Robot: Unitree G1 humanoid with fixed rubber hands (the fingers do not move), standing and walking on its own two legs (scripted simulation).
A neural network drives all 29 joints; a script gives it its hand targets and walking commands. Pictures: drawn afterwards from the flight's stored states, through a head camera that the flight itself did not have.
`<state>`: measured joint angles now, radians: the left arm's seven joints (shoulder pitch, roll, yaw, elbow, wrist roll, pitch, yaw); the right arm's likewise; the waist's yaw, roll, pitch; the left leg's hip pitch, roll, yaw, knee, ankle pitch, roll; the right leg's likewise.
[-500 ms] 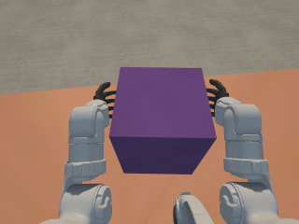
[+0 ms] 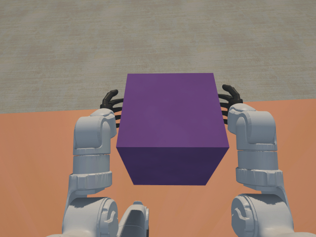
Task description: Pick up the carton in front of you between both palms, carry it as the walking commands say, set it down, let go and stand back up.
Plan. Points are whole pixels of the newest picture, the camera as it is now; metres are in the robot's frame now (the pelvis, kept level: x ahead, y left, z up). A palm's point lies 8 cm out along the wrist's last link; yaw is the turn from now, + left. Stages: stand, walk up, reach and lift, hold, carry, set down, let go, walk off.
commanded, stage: carry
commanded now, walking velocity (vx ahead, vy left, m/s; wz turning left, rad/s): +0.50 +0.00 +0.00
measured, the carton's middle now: (169, 134) +0.36 +0.01 +0.02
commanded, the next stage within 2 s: none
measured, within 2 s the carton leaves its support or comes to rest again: neither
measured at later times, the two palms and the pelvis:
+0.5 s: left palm (127, 49) +0.67 +0.17 +0.06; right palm (214, 49) +0.66 -0.13 +0.07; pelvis +0.31 +0.04 -0.04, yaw -1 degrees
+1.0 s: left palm (140, 19) +0.96 +0.15 +0.02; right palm (206, 15) +0.98 -0.14 +0.02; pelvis +0.61 -0.01 -0.07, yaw +1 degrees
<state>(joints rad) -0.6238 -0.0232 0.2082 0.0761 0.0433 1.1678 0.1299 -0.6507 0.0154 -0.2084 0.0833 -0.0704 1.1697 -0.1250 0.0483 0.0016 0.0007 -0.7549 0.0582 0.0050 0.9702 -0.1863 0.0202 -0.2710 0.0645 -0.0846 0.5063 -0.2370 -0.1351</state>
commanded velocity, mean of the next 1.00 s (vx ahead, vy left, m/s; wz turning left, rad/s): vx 0.50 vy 0.00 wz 0.00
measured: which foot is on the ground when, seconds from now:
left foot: up 0.00-0.18, down 0.20-0.76, up 0.78-1.00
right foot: down 0.00-0.20, up 0.22-0.72, down 0.74-1.00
